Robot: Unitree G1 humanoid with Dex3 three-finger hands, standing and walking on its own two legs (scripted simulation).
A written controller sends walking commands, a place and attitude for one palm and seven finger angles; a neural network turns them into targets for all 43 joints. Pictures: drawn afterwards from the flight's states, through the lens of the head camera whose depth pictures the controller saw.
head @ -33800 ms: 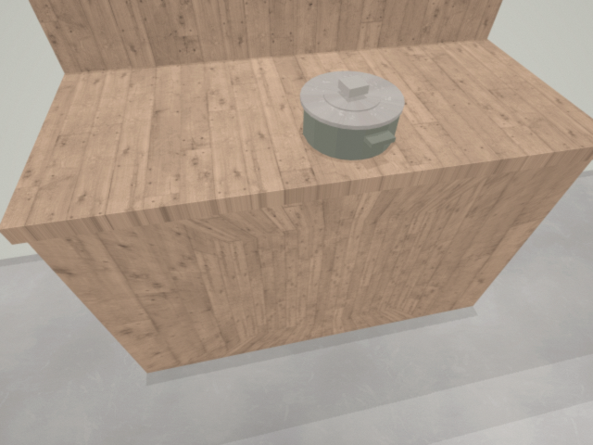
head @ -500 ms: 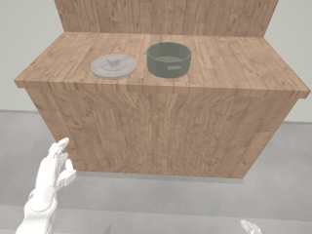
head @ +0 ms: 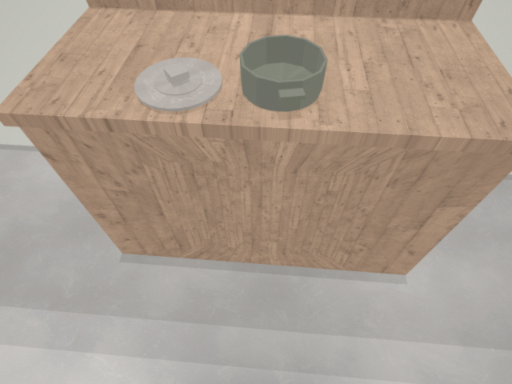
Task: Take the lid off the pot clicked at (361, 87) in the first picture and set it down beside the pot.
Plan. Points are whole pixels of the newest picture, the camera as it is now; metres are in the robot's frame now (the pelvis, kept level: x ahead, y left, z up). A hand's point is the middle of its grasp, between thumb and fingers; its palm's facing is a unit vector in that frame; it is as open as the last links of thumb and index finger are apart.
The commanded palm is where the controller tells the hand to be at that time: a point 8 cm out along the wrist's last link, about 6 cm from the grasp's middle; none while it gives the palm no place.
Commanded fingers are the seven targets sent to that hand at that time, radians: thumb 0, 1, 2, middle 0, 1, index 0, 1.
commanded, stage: stop stepping back and stand still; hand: left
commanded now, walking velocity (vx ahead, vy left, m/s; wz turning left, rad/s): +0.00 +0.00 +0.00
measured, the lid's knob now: (176, 73) +0.74 +0.22 +0.06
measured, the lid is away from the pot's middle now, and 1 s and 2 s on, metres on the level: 0.24 0.24 0.24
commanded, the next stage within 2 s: let the arm hang, fingers relaxed in 0.46 s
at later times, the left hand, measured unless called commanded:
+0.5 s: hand out of the picture +0.08 +0.16 -0.17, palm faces +0.02 -0.98 -0.21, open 7.3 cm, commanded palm none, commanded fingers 0.00 0.90 0.90 -0.20 -0.30 -0.20 -0.30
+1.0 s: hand out of the picture +0.05 +0.16 -0.17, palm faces +0.03 -0.98 -0.20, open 7.3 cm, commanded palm none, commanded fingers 0.00 0.90 0.90 -0.20 -0.30 -0.20 -0.30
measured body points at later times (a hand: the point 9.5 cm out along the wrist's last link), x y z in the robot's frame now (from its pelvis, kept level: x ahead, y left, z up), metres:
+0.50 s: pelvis +0.03 -0.01 +0.00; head +0.05 -0.02 +0.45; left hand +0.08 +0.22 -0.16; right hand +0.04 -0.24 -0.16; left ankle -0.01 +0.12 -0.74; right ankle -0.03 -0.13 -0.74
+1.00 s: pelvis +0.02 -0.02 +0.00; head +0.05 -0.02 +0.45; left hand +0.04 +0.21 -0.16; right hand +0.01 -0.24 -0.16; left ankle -0.01 +0.12 -0.74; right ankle -0.03 -0.13 -0.74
